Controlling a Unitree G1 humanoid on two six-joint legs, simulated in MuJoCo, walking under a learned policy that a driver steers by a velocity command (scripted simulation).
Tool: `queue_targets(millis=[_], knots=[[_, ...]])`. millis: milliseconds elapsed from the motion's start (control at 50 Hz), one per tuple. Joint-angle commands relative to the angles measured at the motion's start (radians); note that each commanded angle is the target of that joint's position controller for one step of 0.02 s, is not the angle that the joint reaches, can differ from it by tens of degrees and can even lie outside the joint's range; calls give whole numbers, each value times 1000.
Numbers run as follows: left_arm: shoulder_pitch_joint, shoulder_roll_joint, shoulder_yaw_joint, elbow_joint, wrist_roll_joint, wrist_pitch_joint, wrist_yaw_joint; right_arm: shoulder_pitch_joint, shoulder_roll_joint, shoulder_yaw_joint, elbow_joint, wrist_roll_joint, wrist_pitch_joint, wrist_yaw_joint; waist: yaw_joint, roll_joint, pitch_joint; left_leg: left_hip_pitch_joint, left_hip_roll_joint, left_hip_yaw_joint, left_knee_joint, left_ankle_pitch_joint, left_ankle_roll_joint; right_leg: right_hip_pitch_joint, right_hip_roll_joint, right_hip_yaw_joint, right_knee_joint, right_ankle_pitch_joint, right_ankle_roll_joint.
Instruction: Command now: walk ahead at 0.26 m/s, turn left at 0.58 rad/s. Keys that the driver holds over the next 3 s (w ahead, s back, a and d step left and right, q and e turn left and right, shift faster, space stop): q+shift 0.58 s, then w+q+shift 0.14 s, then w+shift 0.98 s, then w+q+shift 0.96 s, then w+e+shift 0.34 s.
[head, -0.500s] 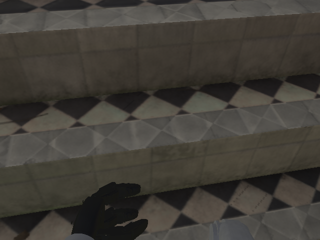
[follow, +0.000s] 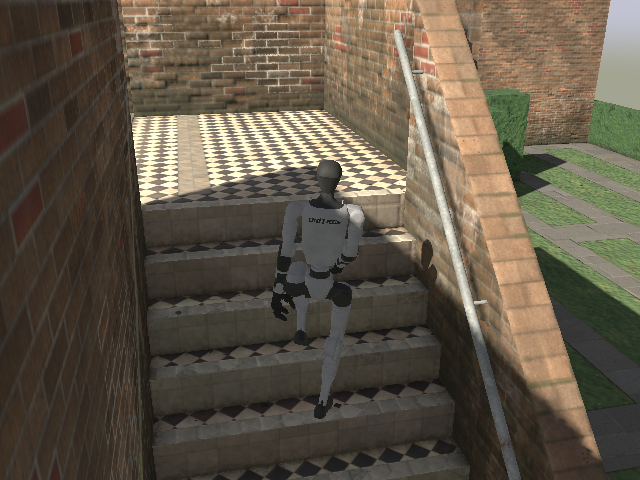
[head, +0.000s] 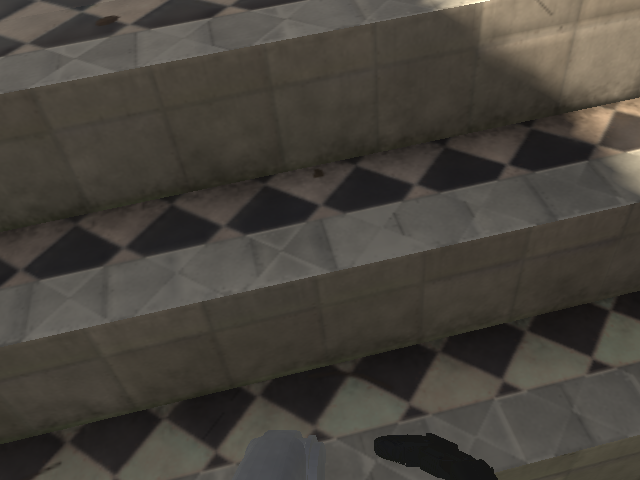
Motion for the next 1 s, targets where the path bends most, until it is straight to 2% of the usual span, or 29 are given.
queue_targets(millis=[20,60,80,100,120,160,200,360,400,420,460,480,520,560,580,600,620,660,700,720,740,780,800,820,840,880,940,980,1000], knots=[[-224,395,77,-189,-30,-2,86,125,-205,-79,-24,-39,34,-3,-206,-239,-313,641,18,126,-348,-521,13,105,-248,-2,13,2010,68],[-297,433,114,-277,-59,10,96,357,-367,-148,36,-47,55,11,-231,-84,-312,839,8,-41,-797,-706,45,224,-323,118,360,1914,-23],[-319,383,106,-320,-73,20,82,449,-450,-180,88,-28,84,17,-262,181,-210,1021,36,-163,-1161,-357,125,4,-91,90,729,731,68],[-363,200,74,-422,-49,-2,43,264,-291,-132,99,-90,94,5,-83,262,-29,915,-20,-416,-1257,-346,171,-370,49,300,1253,46,104],[-414,104,39,-539,-22,-43,-5,268,-172,-85,31,-152,45,1,-49,244,-39,819,61,-766,-1291,-381,210,-580,127,503,1512,-106,114],[-239,94,45,-571,22,-71,-72,207,-164,-113,-24,-72,14,-2,100,-97,44,824,34,-696,-1180,-251,136,-711,127,508,1482,-27,98],[-162,137,49,-540,32,-43,-73,42,-206,-138,-80,-33,17,-27,142,-200,59,622,32,-654,-1118,-425,103,-610,99,474,1483,59,107],[-347,199,58,-631,34,21,-51,194,-281,-165,-230,-59,51,-102,14,51,-40,794,-19,-639,-1079,-6,-6,-455,135,399,930,69,115],[-325,175,58,-666,35,42,-18,284,-318,-193,-247,-28,57,-106,4,224,-97,1005,0,-706,-1028,139,-53,-511,130,486,695,-223,82],[-231,267,81,-622,51,36,-19,222,-325,-208,-309,-24,60,-106,33,107,-88,1027,-51,-634,-933,371,-130,-408,109,498,597,-139,73],[-195,229,79,-543,31,21,-17,64,-317,-221,-368,1,89,-90,83,-112,-101,1043,-195,-426,-662,409,-267,-148,43,370,-123,262,29],[-182,150,78,-451,-39,34,-25,102,-247,-208,-378,-6,104,-78,10,-239,-5,895,-189,-406,-505,-423,-198,-47,-25,416,-415,689,44],[-578,120,78,-550,-10,62,13,341,-307,-218,-292,5,59,-44,-258,-146,186,761,-258,-148,-321,-792,-177,-74,-5,269,-460,1093,86],[-480,391,176,-606,-26,66,60,184,-370,-173,-372,-86,-15,-32,-184,-128,-19,822,-300,181,-937,-792,-152,184,139,201,-131,2425,362],[-263,407,213,-525,-34,48,76,243,-353,-183,-302,-28,-19,-28,-81,57,-180,897,32,-107,-1241,-326,-56,219,14,355,643,1850,284],[-389,446,198,-611,-84,65,68,379,-383,-176,-222,-23,-24,-19,-194,579,-483,1213,24,-491,-1078,-69,155,-48,219,412,1029,477,290],[-444,385,183,-690,-65,41,45,293,-444,-210,-218,-20,-36,-44,-113,766,-541,1286,138,-898,-1063,-32,220,-331,211,618,1396,-209,244],[-420,299,129,-727,21,-30,-19,308,-361,-209,-216,32,-57,-85,-91,444,-301,904,101,-960,-907,-123,96,-412,96,764,1641,-591,100],[106,237,115,-577,20,-30,-27,-206,-251,-173,-362,44,-65,-106,247,-5,70,-56,75,-817,-609,-90,-60,53,-3,803,1165,-711,-9],[285,177,114,-481,19,-4,-26,-486,-200,-152,-464,72,-55,-87,397,-263,254,-207,-59,-406,-472,-135,-165,169,-38,584,272,-501,-55],[230,103,103,-375,23,3,-38,-439,-175,-151,-480,61,-41,-75,284,-486,459,-144,-179,-35,-332,-606,-209,65,-50,475,-334,1,-69],[-25,-75,57,-319,5,-30,-74,-177,-207,-163,-424,4,-14,-57,-6,-459,385,429,-210,63,-260,-832,-153,-179,4,146,-644,515,-46],[-92,39,82,-265,3,-25,-83,-6,-197,-180,-404,-18,3,-23,-173,-477,211,452,-204,110,-6,-890,-122,-58,-42,140,-421,1262,29],[-259,314,148,-313,2,-32,-37,182,-253,-187,-377,-47,-20,5,-307,-408,-41,463,-147,90,-30,-898,-83,136,-97,165,48,2316,114],[-303,481,214,-380,-15,-30,19,214,-370,-190,-383,-50,-41,22,-266,-346,-274,548,-44,92,-380,-775,-66,348,-154,270,129,2537,108],[-48,422,201,-342,-7,50,110,-168,-273,-148,-393,-30,-14,50,16,-68,-293,486,-141,292,-499,-794,-69,439,-212,293,27,2578,73],[101,396,171,-302,-18,30,185,-382,-221,-129,-499,-36,37,87,17,-154,-73,524,-204,475,-472,-891,-62,202,-119,225,-87,2848,232],[135,398,147,-321,-33,-23,226,-394,-279,-135,-554,-33,68,105,-32,-363,-23,717,-286,603,-549,-1162,-56,104,-71,164,-79,3479,353],[76,451,162,-361,-24,-33,224,-270,-332,-153,-541,-55,84,87,-98,-333,-32,838,-282,560,-618,-1234,-38,59,-95,179,41,3776,426]])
